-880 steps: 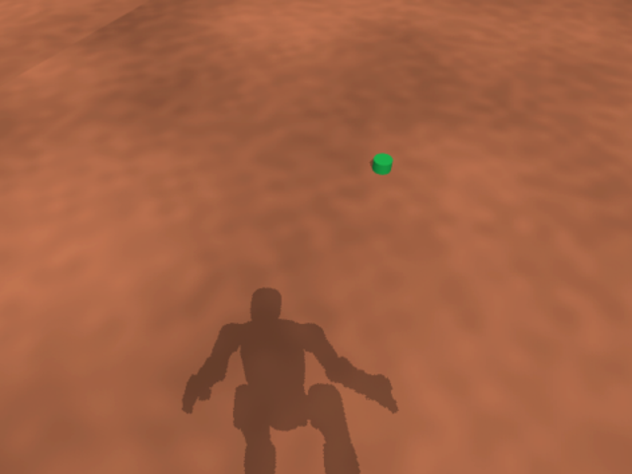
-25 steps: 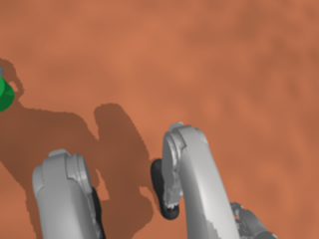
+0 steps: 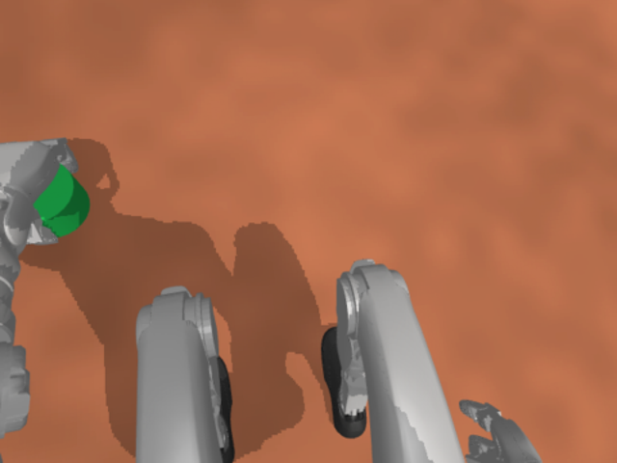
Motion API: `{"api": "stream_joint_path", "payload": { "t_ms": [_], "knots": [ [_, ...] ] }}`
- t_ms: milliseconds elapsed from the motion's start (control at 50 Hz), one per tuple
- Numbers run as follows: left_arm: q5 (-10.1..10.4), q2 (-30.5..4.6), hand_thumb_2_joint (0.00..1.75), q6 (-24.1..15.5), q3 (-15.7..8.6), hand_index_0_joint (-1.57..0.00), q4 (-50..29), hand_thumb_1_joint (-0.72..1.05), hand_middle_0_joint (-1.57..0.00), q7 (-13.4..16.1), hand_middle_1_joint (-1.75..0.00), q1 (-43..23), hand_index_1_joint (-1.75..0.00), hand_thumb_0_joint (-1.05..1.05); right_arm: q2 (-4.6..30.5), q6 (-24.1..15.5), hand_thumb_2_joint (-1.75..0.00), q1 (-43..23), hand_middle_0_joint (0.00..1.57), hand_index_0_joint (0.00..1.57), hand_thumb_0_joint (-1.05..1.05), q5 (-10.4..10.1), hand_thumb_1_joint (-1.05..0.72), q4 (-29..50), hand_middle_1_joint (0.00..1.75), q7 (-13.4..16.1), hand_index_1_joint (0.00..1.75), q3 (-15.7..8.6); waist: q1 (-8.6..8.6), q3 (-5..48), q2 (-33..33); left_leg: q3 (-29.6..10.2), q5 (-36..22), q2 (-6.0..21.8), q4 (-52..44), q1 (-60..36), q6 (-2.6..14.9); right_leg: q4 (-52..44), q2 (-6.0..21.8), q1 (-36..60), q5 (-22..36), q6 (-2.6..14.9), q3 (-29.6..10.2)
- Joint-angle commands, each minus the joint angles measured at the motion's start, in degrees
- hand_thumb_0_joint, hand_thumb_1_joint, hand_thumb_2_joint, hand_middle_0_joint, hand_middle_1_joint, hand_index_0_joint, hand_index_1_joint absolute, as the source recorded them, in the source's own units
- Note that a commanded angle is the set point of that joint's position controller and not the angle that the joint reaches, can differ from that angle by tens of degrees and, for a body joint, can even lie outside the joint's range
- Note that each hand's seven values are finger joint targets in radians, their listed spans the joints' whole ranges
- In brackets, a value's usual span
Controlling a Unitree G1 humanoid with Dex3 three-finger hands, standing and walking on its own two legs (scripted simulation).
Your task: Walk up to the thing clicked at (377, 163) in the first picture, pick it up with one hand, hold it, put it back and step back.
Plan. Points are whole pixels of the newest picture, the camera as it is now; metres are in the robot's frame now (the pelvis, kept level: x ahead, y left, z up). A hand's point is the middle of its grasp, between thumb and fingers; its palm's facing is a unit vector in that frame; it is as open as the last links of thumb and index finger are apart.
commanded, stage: lift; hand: left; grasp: from above
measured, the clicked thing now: (44, 199) +0.46 +0.31 -0.14
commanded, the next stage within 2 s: hold in 1.22 s
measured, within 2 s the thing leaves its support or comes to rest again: neither
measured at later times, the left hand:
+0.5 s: hand out of the picture +0.37 +0.28 +0.09, palm faces -0.45 -0.11 -0.89, open 11.4 cm
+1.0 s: hand out of the picture +0.37 +0.24 +0.23, palm faces -0.44 -0.10 -0.89, open 11.4 cm
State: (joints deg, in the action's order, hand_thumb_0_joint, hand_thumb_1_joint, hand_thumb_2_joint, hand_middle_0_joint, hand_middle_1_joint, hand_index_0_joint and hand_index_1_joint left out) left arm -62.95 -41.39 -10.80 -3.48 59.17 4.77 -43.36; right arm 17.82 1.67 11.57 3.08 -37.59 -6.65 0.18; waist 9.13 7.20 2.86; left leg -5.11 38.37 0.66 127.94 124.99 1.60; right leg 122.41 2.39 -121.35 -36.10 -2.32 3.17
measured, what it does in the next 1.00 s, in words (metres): rises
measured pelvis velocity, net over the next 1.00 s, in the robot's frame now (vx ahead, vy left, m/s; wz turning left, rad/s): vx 0.05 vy -0.01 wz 0.06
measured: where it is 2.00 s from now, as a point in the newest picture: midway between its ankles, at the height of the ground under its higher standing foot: (282, 417)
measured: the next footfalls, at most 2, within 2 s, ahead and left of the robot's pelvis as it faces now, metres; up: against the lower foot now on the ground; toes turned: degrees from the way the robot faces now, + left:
none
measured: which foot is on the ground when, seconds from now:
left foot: down 0.00-1.00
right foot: down 0.00-1.00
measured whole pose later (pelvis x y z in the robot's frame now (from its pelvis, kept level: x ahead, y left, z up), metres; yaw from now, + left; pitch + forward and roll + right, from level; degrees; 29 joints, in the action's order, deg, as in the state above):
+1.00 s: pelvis +0.05 -0.01 +0.31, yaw +4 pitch +14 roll -1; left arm -56.4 -23.6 0.4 9.5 47.1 7.7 -19.7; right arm 14.6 -1.9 14.0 -2.4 -42.5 3.3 -2.4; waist 4.2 6.6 2.5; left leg 0.5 26.6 2.6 62.1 49.8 -0.2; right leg 60.0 0.8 -49.9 -24.4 -0.9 0.8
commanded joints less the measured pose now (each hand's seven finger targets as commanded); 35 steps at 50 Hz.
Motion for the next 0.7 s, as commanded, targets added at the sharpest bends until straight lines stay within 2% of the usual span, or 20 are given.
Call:
{"api": "stream_joint_path", "payload": {
  "t_ms": [0, 40, 80, 140, 160, 180, 220, 260, 300, 320, 340, 380, 400, 440, 500, 520, 600, 620, 640, 680],
  "knots": [
    [2.73, -15.36, 1.10, 0.08, -3.29, -0.85, -15.49, 0.47, -0.83, 1.09, -1.05, -15.30, -1.03, 0.00, 12.19, -0.26, -0.90, 9.45, 0.20, 0.20, 0.00, -1.04, -0.90, 2.96, 0.30, 1.65, 0.30, -5.15, -0.67, 38.63, 11.35, 0.28, -4.28, -0.82, -21.80, -33.22, 0.36, -15.45, -2.79, 21.45, 6.56, 4.20, 3.01],
    [3.30, -15.30, 1.10, 0.55, -3.42, -0.84, -19.18, 0.46, -0.82, 0.74, -1.05, -15.31, -1.03, 0.00, 11.94, -0.21, -0.90, 8.82, 0.20, 0.20, 0.00, -1.56, -0.90, 3.46, 0.30, 2.18, 0.30, -5.30, -1.17, 39.83, 13.40, -0.21, -4.86, -0.63, -24.36, -35.94, 0.17, -16.15, -2.67, 22.91, 7.59, 4.02, 2.82],
    [4.18, -14.04, 1.12, 1.16, -2.87, -0.83, -21.50, 0.47, -0.82, 0.32, -1.07, -12.43, -1.05, 0.00, 11.56, -0.09, -0.90, 8.35, 0.20, 0.20, 0.00, -1.97, -0.90, 4.12, 0.30, 2.64, 0.30, -5.51, -1.64, 40.19, 12.45, -0.31, -5.46, -0.41, -26.44, -38.73, 0.12, -18.18, -2.77, 25.47, 8.18, 3.84, 2.72],
    [5.11, -14.78, 1.12, 2.41, -3.91, -0.83, -24.60, 0.47, -0.82, 0.08, -1.07, -10.18, -1.05, 0.00, 10.96, 0.02, -0.90, 7.03, 0.20, 0.20, 0.00, -2.51, -0.90, 4.62, 0.30, 3.61, 0.30, -5.50, -2.09, 40.47, 10.94, -0.12, -6.11, -0.60, -29.20, -41.37, 0.22, -21.34, -2.72, 29.73, 8.69, 3.65, 2.10],
    [5.33, -13.96, 1.12, 2.71, -3.37, -0.83, -26.86, 0.47, -0.82, -0.12, -1.06, -10.18, -1.04, 0.00, 10.62, 0.08, -0.90, 6.77, 0.20, 0.20, 0.00, -2.64, -0.90, 4.91, 0.30, 3.98, 0.30, -5.78, -1.93, 40.74, 10.68, 0.35, -5.75, -0.50, -30.18, -42.55, 0.28, -22.98, -2.84, 31.21, 8.33, 3.57, 1.77],
    [5.60, -14.19, 1.12, 3.20, -3.85, -0.84, -27.51, 0.47, -0.82, -0.13, -1.06, -8.62, -1.04, 0.00, 10.38, 0.11, -0.90, 6.25, 0.20, 0.20, 0.00, -2.87, -0.90, 5.10, 0.30, 4.33, 0.30, -5.74, -2.56, 40.67, 10.44, 0.28, -5.37, -0.56, -31.67, -43.81, 0.29, -24.39, -2.78, 32.91, 7.98, 3.52, 1.56],
    [6.55, -11.63, 1.11, 4.23, -2.53, -0.84, -29.17, 0.48, -0.81, -0.45, -1.06, -5.27, -1.04, 0.00, 9.46, 0.10, -0.90, 5.47, 0.20, 0.20, 0.00, -3.16, -0.90, 5.17, 0.30, 4.88, 0.30, -5.52, -2.58, 39.76, 8.69, 1.02, -6.81, -0.57, -33.57, -45.73, 0.33, -27.68, -2.85, 36.55, 8.72, 3.38, 1.16],
    [6.50, -11.28, 1.09, 5.21, -2.26, -0.83, -30.05, 0.48, -0.80, -0.80, -1.07, -4.21, -1.04, 0.00, 9.09, 0.10, -0.90, 5.05, 0.20, 0.20, 0.00, -3.50, -0.90, 5.01, 0.30, 5.59, 0.30, -5.53, -2.87, 39.68, 8.34, 1.29, -7.99, -0.51, -36.04, -48.76, 0.26, -30.24, -2.95, 39.62, 9.51, 3.36, 0.81],
    [7.05, -9.33, 1.11, 6.05, -1.12, -0.82, -30.78, 0.47, -0.80, -1.36, -1.07, -1.09, -1.04, 0.00, 8.52, -0.03, -0.90, 4.47, 0.20, 0.20, 0.00, -3.81, -0.90, 4.77, 0.30, 6.18, 0.30, -5.48, -3.00, 37.37, 7.99, 1.11, -8.70, -0.27, -38.88, -51.27, 0.14, -32.88, -2.88, 41.68, 9.83, 3.25, 0.66],
    [7.31, -9.13, 1.10, 6.54, -1.34, -0.83, -31.24, 0.48, -0.80, -1.56, -1.06, 0.15, -1.03, 0.00, 8.48, -0.12, -0.90, 4.22, 0.20, 0.20, 0.00, -3.97, -0.89, 4.84, 0.30, 6.43, 0.30, -5.47, -3.47, 36.89, 7.26, 0.59, -8.72, -0.08, -40.90, -53.29, 0.03, -34.01, -2.95, 42.98, 9.78, 3.30, 0.75],
    [7.60, -7.28, 1.11, 7.00, 0.14, -0.83, -31.28, 0.48, -0.81, -1.91, -1.05, 0.38, -1.02, 0.00, 8.28, -0.21, -0.90, 3.74, 0.20, 0.20, 0.00, -4.09, -0.89, 4.66, 0.30, 6.69, 0.30, -5.35, -3.11, 35.24, 7.77, 0.02, -8.00, 0.28, -43.09, -54.90, -0.18, -35.09, -2.99, 43.29, 9.51, 3.24, 0.84],
    [7.79, -6.59, 1.09, 7.60, 0.56, -0.82, -33.03, 0.47, -0.79, -2.18, -1.05, 1.43, -1.02, 0.00, 7.78, -0.52, -0.90, 3.32, 0.20, 0.20, 0.00, -4.41, -0.89, 4.57, 0.30, 7.28, 0.30, -5.11, -3.58, 32.73, 8.25, -0.34, -6.29, 0.56, -47.03, -57.65, -0.43, -37.87, -3.18, 45.92, 8.49, 3.25, 0.81],
    [8.06, -6.29, 1.08, 7.92, 0.49, -0.81, -32.47, 0.46, -0.78, -2.20, -1.05, 4.16, -1.03, 0.00, 7.42, -0.72, -0.90, 2.61, 0.20, 0.20, 0.00, -4.52, -0.89, 4.63, 0.30, 7.62, 0.30, -5.04, -3.95, 31.55, 6.57, -0.38, -5.03, 0.63, -48.50, -58.26, -0.32, -39.70, -3.34, 47.71, 7.59, 3.16, 0.77],
    [8.67, -4.70, 1.10, 8.10, 1.67, -0.82, -34.57, 0.47, -0.80, -2.32, -1.04, 4.14, -1.02, 0.00, 6.78, -1.24, -0.90, 1.82, 0.20, 0.20, 0.00, -4.77, -0.90, 4.81, 0.30, 8.10, 0.30, -4.66, -3.58, 29.44, 5.89, -0.23, -2.87, 0.62, -51.81, -60.15, -0.26, -43.01, -3.45, 50.81, 6.33, 3.12, 0.26],
    [8.39, -4.19, 1.08, 8.15, 1.53, -0.83, -33.44, 0.48, -0.80, -1.89, -1.05, 6.40, -1.03, 0.00, 6.37, -2.29, -0.90, 0.96, 0.20, 0.20, 0.00, -5.15, -0.90, 4.30, 0.30, 9.11, 0.30, -4.38, -4.14, 26.24, 5.11, -0.61, -1.94, 0.75, -56.34, -63.92, -0.46, -46.92, -3.56, 54.28, 5.80, 3.04, -0.27],
    [8.08, -2.81, 1.07, 8.06, 2.63, -0.83, -33.50, 0.48, -0.80, -1.61, -1.05, 6.70, -1.03, 0.00, 5.91, -2.60, -0.90, 1.06, 0.20, 0.20, 0.00, -5.13, -0.90, 4.22, 0.30, 9.41, 0.30, -4.19, -3.86, 25.47, 4.90, -0.12, -2.52, 0.66, -57.40, -64.87, -0.49, -48.63, -3.59, 55.75, 6.04, 3.12, -0.53],
    [7.23, -0.56, 1.02, 7.81, 3.98, -0.81, -31.35, 0.46, -0.77, 0.30, -1.07, 6.33, -1.03, 0.00, 5.30, -3.98, -0.90, 1.83, 0.20, 0.20, 0.00, -5.30, -0.90, 2.87, 0.30, 10.16, 0.30, -4.17, -3.58, 23.07, 3.51, 0.82, -6.34, 0.38, -61.14, -69.56, -0.64, -54.39, -3.57, 61.28, 8.20, 3.26, -1.45],
    [7.25, -1.24, 1.02, 7.75, 2.89, -0.80, -29.95, 0.45, -0.77, 0.96, -1.05, 7.29, -1.02, 0.00, 5.31, -4.26, -0.90, 2.07, 0.20, 0.20, 0.00, -5.38, -0.90, 2.36, 0.30, 10.22, 0.30, -4.25, -4.22, 22.13, 3.20, 0.80, -6.89, 0.46, -62.28, -70.44, -0.74, -55.69, -3.50, 62.72, 8.50, 3.14, -1.67],
    [6.93, 0.37, 1.02, 7.74, 4.52, -0.81, -29.42, 0.47, -0.77, 1.32, -1.07, 7.28, -1.03, 0.00, 4.86, -4.51, -0.90, 1.94, 0.20, 0.20, 0.00, -5.39, -0.90, 2.30, 0.30, 10.23, 0.30, -4.19, -3.98, 21.28, 2.70, 1.70, -8.10, 0.10, -62.97, -71.26, -0.74, -57.53, -3.47, 64.44, 9.05, 3.29, -2.08],
    [6.59, 1.17, 1.04, 7.97, 5.08, -0.81, -28.99, 0.46, -0.77, 2.31, -1.08, 6.02, -1.04, 0.00, 4.90, -4.95, -0.90, 2.53, 0.20, 0.20, 0.00, -5.43, -0.90, 1.88, 0.30, 10.28, 0.30, -4.43, -4.05, 21.27, 2.84, 1.87, -9.07, 0.09, -65.34, -74.02, -0.92, -60.33, -3.58, 66.95, 9.55, 3.32, -2.50]
  ]
}}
